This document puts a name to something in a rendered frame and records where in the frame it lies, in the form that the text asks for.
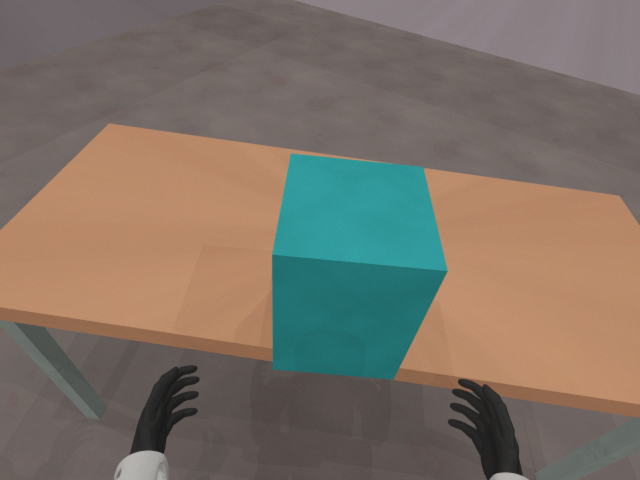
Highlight left robot hand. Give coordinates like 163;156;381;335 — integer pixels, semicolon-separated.
130;365;200;455

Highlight right robot hand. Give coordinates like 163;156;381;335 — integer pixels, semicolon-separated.
448;379;523;480

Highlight left robot forearm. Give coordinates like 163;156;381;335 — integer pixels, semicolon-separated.
114;451;169;480

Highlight table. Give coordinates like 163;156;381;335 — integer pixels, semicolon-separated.
0;123;640;480

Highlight carton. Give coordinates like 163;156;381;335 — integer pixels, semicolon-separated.
272;154;448;380

